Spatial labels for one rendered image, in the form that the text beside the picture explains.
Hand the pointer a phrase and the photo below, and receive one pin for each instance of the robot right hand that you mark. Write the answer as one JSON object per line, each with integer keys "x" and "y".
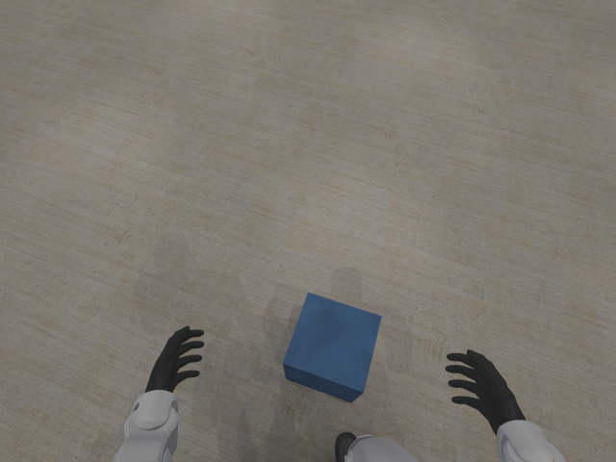
{"x": 497, "y": 403}

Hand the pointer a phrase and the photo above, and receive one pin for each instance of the carton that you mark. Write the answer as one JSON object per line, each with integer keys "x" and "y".
{"x": 331, "y": 348}

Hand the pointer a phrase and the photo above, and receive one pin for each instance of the right robot forearm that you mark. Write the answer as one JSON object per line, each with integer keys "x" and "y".
{"x": 524, "y": 441}

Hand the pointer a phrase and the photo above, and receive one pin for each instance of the right robot shin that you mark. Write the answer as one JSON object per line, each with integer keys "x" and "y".
{"x": 359, "y": 439}

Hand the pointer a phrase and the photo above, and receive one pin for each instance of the robot left hand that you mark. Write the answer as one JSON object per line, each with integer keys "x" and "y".
{"x": 165, "y": 375}

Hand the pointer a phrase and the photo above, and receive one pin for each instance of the right robot thigh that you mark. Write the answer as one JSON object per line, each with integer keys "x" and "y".
{"x": 378, "y": 449}

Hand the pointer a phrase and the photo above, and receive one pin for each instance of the left robot forearm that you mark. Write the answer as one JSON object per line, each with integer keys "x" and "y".
{"x": 151, "y": 431}

